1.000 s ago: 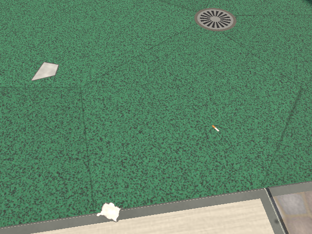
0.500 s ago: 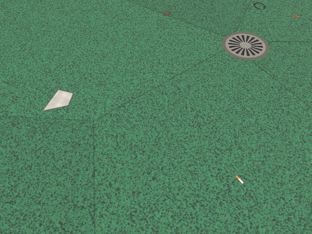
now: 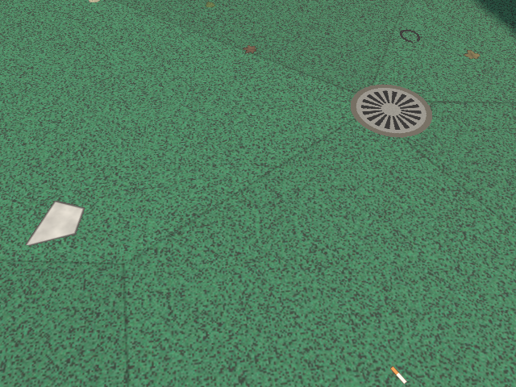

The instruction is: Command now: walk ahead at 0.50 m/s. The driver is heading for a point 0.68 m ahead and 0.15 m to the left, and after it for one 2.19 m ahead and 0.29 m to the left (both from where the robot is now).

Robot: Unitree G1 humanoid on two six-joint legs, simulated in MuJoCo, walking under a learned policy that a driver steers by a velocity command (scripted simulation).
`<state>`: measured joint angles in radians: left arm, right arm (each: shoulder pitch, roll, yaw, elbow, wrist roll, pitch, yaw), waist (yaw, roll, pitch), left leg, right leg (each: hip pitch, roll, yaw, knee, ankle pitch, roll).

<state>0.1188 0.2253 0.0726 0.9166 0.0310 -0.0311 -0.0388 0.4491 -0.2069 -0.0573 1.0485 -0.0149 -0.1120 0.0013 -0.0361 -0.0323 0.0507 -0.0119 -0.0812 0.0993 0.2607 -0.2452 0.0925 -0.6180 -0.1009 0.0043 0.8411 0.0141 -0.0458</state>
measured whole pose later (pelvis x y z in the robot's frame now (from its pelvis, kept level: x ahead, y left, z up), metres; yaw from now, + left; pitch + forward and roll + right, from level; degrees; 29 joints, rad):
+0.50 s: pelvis +0.29 -0.05 -0.10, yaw +11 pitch +0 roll -1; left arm 0.35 0.19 0.05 0.99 0.02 -0.11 0.00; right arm 0.20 -0.25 -0.07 0.92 -0.04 -0.01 0.03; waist -0.01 0.05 0.06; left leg -0.66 0.06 0.01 1.13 -0.17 0.06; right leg -0.16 0.01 -0.17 0.42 -0.27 -0.05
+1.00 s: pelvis +0.51 +0.07 -0.10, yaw +27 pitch +0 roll -1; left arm 0.18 0.25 0.05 0.84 0.03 -0.03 -0.02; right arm 0.29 -0.24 -0.05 0.92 -0.01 -0.05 0.01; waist 0.00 -0.04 0.07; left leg -0.12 -0.13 0.01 0.30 -0.17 0.14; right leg -0.62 -0.12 0.00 1.00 -0.23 0.02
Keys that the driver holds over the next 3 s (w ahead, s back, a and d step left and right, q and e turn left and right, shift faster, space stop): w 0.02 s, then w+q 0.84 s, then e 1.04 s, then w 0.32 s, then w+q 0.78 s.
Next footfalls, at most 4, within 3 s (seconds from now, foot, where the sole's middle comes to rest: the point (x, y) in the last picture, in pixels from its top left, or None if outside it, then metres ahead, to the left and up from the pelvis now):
0.26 right None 0.32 -0.13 -0.88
0.74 left None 0.52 0.11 -0.88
1.26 right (230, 313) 0.74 0.07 -0.88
1.78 left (167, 338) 0.67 0.25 -0.88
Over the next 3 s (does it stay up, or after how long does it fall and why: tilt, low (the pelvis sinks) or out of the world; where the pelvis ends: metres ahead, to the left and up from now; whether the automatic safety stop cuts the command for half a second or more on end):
stays up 1.01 0.15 -0.10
